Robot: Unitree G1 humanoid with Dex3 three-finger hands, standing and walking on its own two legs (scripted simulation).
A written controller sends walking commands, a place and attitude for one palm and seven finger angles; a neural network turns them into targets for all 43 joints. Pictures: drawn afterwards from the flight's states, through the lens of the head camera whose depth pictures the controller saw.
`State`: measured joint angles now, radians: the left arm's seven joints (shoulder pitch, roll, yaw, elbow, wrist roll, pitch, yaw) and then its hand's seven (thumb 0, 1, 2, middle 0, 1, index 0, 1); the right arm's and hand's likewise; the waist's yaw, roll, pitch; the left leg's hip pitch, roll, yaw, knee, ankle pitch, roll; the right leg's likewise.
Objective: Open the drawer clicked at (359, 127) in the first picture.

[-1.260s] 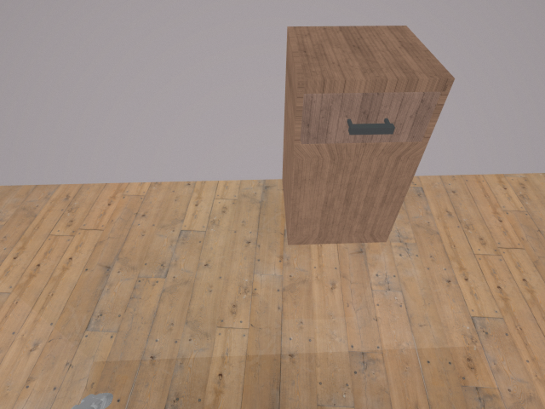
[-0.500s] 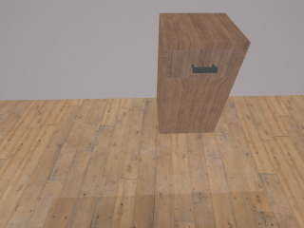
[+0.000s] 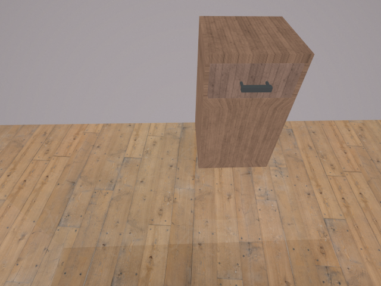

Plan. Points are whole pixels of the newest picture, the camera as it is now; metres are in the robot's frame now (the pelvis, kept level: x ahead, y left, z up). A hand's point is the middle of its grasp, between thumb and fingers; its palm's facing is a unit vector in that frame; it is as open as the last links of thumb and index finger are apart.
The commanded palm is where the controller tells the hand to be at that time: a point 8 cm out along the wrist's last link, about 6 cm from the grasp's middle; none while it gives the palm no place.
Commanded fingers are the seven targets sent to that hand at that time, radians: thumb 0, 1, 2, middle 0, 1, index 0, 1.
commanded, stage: look at it before walking up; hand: left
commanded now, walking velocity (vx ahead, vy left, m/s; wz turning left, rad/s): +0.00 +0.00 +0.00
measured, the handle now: (255, 85) +0.96 -0.24 -0.11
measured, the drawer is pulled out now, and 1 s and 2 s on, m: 0.00 0.00 0.00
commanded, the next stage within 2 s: walk to a spot facing it in 0.18 s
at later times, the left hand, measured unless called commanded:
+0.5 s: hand out of the picture +0.07 +0.23 -0.17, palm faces -0.07 -0.95 -0.32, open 7.4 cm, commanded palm none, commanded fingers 0.00 0.90 0.90 -0.20 -0.30 -0.20 -0.30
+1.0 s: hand out of the picture +0.07 +0.14 -0.16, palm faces -0.26 -0.93 -0.26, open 7.4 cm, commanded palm none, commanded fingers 0.00 0.90 0.90 -0.20 -0.30 -0.20 -0.30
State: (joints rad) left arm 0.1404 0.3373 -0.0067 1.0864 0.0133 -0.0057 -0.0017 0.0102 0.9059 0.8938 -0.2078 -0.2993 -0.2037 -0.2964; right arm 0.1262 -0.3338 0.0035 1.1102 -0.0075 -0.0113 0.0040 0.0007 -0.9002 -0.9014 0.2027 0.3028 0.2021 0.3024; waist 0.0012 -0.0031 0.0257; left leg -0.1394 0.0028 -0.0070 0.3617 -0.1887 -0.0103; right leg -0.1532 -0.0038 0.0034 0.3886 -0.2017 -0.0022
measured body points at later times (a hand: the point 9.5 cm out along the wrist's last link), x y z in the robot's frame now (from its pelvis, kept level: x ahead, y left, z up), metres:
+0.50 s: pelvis +0.00 +0.00 -0.01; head +0.01 +0.00 +0.44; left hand +0.07 +0.28 -0.14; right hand +0.07 -0.28 -0.14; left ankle +0.01 +0.13 -0.75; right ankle +0.01 -0.12 -0.75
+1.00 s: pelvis -0.03 -0.04 +0.00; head +0.00 -0.07 +0.44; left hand +0.08 +0.19 -0.14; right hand -0.01 -0.32 -0.16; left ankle +0.01 +0.14 -0.67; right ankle -0.01 -0.11 -0.75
